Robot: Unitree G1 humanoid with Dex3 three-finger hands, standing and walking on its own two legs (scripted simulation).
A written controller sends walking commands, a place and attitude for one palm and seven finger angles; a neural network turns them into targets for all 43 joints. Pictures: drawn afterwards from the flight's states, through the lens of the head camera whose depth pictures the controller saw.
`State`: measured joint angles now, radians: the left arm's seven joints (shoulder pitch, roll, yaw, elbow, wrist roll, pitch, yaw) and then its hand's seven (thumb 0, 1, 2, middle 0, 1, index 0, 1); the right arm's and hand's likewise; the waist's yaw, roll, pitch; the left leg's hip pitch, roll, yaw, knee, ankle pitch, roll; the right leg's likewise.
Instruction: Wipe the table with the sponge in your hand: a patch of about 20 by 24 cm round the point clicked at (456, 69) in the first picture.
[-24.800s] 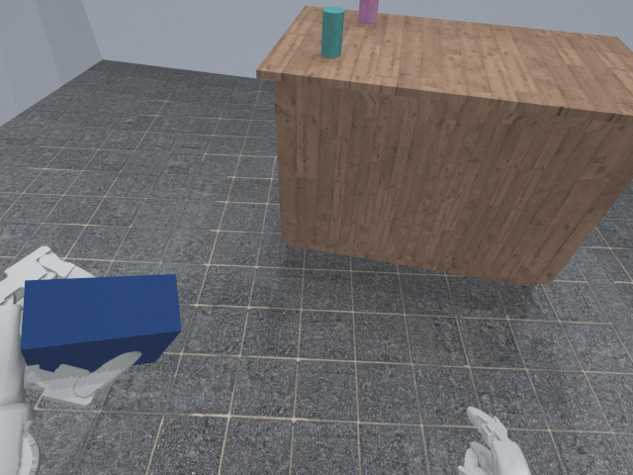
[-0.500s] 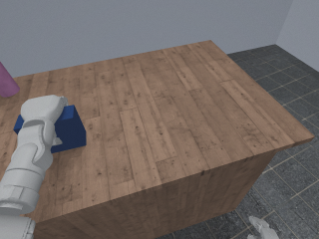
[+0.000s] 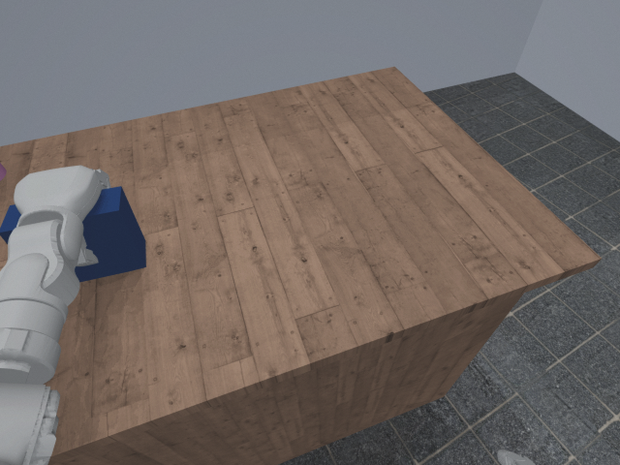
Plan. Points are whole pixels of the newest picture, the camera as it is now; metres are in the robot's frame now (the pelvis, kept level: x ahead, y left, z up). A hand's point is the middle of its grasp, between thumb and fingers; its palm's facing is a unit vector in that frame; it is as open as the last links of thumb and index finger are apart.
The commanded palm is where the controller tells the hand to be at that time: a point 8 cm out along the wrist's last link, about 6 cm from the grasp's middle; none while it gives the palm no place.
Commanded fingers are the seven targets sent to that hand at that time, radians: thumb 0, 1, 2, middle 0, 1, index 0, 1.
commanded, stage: slide across to the middle lane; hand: left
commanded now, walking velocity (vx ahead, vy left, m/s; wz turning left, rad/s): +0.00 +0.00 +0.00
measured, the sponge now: (88, 247) +0.37 +0.34 +0.07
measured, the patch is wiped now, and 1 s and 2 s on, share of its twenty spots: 0.60 0.75 0.75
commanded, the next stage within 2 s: wipe back along the middle lane in 0.54 s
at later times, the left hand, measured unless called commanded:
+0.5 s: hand (128, 211) +0.41 +0.28 +0.11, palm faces -0.02 -0.01 -1.00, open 9.4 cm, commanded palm +0.39 +0.26 +0.16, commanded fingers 0.00 0.10 1.30 -1.20 -1.60 -1.20 -1.60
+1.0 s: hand (147, 222) +0.39 +0.25 +0.11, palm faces +0.02 -0.02 -1.00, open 9.4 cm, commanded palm +0.35 +0.23 +0.15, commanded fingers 0.00 0.10 1.30 -1.20 -1.60 -1.20 -1.60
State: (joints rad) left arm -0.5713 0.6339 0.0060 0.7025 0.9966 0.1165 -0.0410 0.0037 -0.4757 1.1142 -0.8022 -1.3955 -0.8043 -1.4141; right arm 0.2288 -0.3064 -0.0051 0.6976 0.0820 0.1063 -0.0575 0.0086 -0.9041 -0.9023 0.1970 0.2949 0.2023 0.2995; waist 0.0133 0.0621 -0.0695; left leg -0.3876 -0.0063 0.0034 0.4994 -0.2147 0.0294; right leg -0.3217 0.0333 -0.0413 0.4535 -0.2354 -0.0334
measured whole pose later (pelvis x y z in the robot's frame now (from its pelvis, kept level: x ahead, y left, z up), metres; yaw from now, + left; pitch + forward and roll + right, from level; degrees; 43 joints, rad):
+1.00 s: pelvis +0.03 -0.01 +0.00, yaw +0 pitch +3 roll +0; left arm -0.39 0.44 -0.18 0.31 0.97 0.45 0.00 0.01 -0.46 1.11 -0.78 -1.42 -0.78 -1.44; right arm 0.10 -0.30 0.02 0.68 0.08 0.14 -0.02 0.01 -0.91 -0.90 0.20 0.29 0.20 0.30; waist 0.04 0.09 -0.07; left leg -0.26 -0.01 0.01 0.44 -0.24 0.02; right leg -0.21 0.03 -0.03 0.43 -0.27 -0.04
